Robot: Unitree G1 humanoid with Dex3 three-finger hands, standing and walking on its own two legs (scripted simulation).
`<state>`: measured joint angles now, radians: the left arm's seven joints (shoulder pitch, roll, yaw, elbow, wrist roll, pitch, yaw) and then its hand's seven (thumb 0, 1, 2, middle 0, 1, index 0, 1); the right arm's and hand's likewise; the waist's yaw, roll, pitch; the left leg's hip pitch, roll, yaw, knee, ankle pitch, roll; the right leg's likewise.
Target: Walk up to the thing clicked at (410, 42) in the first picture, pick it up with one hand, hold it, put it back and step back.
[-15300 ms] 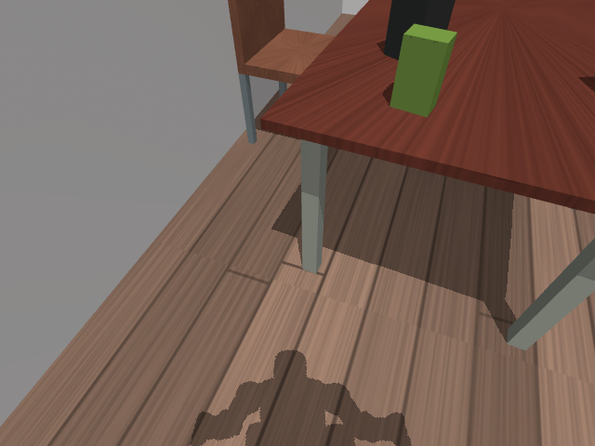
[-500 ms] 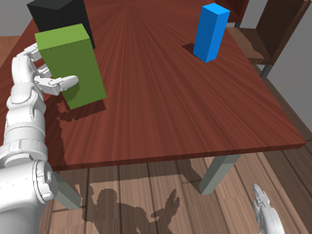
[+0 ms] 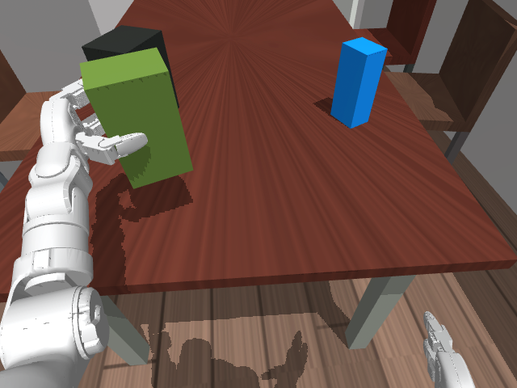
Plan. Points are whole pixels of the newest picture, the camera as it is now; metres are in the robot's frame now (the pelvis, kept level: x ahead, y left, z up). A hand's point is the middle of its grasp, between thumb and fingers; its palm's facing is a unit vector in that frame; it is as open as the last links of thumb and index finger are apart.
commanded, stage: lift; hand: left
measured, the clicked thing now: (144, 123) +0.46 +0.17 +0.21
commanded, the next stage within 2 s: hold in 1.08 s
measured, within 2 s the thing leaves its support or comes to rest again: neither
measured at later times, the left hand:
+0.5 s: hand (81, 108) +0.38 +0.20 +0.29, palm faces +0.20 -0.98 +0.01, open 10.6 cm
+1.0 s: hand (73, 99) +0.34 +0.19 +0.32, palm faces +0.20 -0.98 +0.03, open 10.6 cm
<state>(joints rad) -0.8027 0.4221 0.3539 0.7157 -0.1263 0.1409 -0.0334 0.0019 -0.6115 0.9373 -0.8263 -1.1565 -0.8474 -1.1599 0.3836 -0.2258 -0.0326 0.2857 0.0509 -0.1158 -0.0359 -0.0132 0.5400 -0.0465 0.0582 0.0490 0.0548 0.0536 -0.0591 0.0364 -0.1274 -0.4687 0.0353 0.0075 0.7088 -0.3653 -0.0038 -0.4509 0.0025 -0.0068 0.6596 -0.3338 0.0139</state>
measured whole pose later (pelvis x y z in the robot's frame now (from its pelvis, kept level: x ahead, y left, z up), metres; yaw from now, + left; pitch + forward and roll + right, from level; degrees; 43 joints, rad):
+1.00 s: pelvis -0.03 -0.01 +0.01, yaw +2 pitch -1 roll +0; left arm -0.72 0.34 0.33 0.14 -0.22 0.72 0.01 0.00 -0.61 0.95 -0.80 -1.20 -0.82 -1.20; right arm 0.30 -0.23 -0.07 0.54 0.08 -0.22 -0.02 -0.01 0.55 -0.05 0.06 0.05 0.05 0.05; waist 0.01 0.07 -0.10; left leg -0.28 0.01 -0.01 0.57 -0.27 -0.01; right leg -0.27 -0.02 -0.02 0.57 -0.28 0.01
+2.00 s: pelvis -0.03 -0.01 +0.01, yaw +2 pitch -2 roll +0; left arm -0.68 0.34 0.32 0.04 -0.24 0.80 0.02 0.00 -0.61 0.96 -0.79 -1.22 -0.81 -1.22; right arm 0.28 -0.23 -0.08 0.60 0.09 -0.24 -0.01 -0.01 0.55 -0.05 0.06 0.05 0.05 0.05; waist 0.03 0.07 -0.11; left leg -0.27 0.01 -0.01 0.58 -0.27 -0.01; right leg -0.26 -0.02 -0.03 0.57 -0.27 0.01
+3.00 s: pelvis -0.03 +0.00 +0.01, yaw +2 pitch -2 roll +0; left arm -0.72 0.34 0.32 0.07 -0.23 0.81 0.02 0.00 -0.61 0.96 -0.79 -1.22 -0.81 -1.23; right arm 0.28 -0.22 -0.08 0.59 0.09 -0.24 -0.01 -0.01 0.54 -0.05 0.06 0.05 0.05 0.05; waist 0.03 0.07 -0.11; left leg -0.26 0.01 -0.01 0.57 -0.27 0.00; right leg -0.25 -0.02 -0.02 0.56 -0.26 0.01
